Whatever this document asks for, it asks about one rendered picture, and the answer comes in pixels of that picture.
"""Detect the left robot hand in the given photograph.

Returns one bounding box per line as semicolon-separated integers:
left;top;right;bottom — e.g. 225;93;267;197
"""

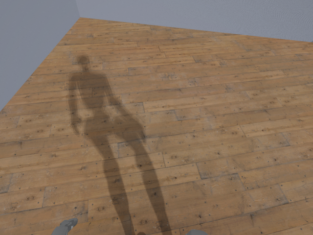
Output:
51;218;78;235

